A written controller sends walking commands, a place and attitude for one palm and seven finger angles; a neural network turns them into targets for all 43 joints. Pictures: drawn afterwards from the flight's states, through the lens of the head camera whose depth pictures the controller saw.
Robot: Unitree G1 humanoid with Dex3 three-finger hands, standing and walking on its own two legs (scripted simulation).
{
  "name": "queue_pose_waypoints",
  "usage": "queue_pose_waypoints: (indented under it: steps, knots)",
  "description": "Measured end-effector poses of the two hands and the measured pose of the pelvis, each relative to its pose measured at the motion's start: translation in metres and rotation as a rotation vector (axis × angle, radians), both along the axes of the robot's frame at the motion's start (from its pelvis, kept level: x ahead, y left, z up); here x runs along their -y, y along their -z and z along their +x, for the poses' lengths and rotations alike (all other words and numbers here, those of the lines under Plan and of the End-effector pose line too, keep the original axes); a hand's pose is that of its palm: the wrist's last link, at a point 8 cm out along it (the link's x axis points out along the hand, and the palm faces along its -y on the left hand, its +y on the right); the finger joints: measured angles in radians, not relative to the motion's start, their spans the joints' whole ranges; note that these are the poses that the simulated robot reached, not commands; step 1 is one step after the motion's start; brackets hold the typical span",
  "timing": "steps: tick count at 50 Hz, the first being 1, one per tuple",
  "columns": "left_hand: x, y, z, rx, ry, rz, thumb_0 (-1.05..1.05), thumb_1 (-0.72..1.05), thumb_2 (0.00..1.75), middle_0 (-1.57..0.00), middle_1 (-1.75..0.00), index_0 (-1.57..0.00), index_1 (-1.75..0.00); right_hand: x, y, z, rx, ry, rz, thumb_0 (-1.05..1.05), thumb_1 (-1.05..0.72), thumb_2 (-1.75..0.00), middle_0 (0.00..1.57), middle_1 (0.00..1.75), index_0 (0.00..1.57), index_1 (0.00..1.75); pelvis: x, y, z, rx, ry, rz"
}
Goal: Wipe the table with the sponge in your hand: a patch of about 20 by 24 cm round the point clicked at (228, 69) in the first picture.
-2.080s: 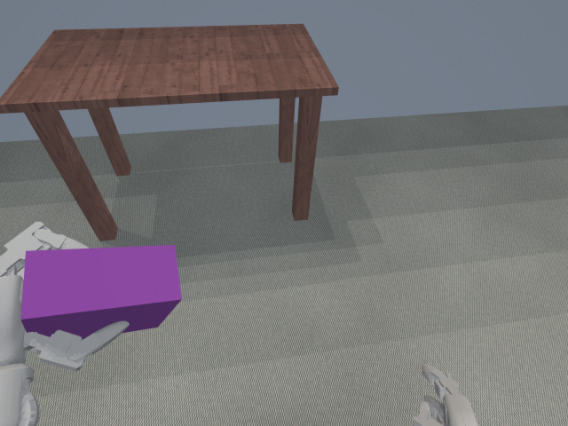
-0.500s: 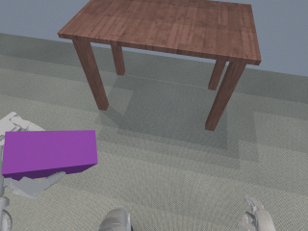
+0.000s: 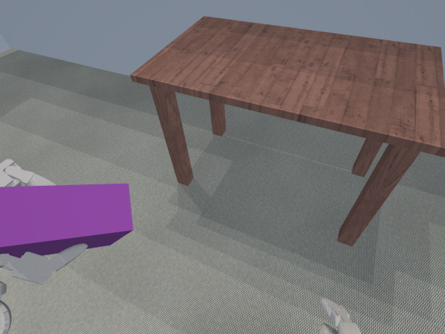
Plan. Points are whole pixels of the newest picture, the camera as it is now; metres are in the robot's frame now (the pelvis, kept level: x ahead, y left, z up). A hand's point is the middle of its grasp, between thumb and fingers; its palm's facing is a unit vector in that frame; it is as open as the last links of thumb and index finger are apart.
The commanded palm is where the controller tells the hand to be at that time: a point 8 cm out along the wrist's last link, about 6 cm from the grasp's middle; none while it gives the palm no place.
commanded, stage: walk to a spot facing it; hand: left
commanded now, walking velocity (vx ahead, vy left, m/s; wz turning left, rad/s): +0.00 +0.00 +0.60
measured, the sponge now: (85, 220) +0.22 +0.20 +0.17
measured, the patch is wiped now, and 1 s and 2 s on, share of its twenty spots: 0.00 0.00 0.00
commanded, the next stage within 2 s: none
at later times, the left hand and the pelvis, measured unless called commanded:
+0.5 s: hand (30, 199) +0.24 +0.28 +0.19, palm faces +0.55 -0.70 -0.46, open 10.1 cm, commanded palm +0.15 +0.30 +0.19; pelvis +0.07 -0.01 +0.01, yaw +14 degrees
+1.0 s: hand (41, 294) +0.13 +0.20 +0.19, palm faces +0.75 -0.51 -0.42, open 10.1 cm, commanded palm +0.04 +0.22 +0.19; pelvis +0.06 -0.11 +0.02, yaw +33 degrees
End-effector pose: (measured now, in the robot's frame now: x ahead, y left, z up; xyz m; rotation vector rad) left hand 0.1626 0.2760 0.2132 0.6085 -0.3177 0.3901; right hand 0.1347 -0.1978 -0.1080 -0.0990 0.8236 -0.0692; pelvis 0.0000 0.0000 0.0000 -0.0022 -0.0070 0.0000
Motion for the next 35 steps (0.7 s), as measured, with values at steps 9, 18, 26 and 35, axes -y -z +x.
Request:
queue_pose_waypoints:
  steps: [9,18,26,35]
  knots:
    - [0.016,0.021,0.029,-0.119,-0.071,-0.106,0.00,-0.49,0.98,-0.76,-1.33,-0.75,-1.32,0.064,-0.027,0.071,-0.015,-0.052,-0.165,0.01,-0.91,-0.90,0.20,0.30,0.20,0.30,0.020,-0.018,0.031,0.004,-0.102,0.056]
    - [-0.008,-0.006,0.036,0.048,-0.042,0.000,0.00,-0.49,0.98,-0.76,-1.33,-0.75,-1.33,0.050,-0.052,0.139,0.108,-0.074,-0.248,0.01,-0.91,-0.90,0.20,0.30,0.19,0.30,0.004,0.000,0.064,-0.030,-0.160,0.033]
    - [-0.026,0.003,0.023,0.004,-0.145,-0.051,0.00,-0.49,0.98,-0.76,-1.33,-0.75,-1.33,-0.016,-0.050,0.150,0.088,-0.228,-0.074,0.01,-0.91,-0.90,0.20,0.30,0.19,0.30,0.015,-0.012,0.070,-0.004,-0.265,-0.028]
    - [0.014,-0.009,-0.038,-0.040,-0.321,-0.035,0.00,-0.49,0.98,-0.76,-1.33,-0.75,-1.33,-0.027,-0.030,0.159,0.069,-0.421,0.006,0.01,-0.90,-0.90,0.20,0.30,0.20,0.30,0.051,-0.012,0.078,-0.006,-0.383,-0.029]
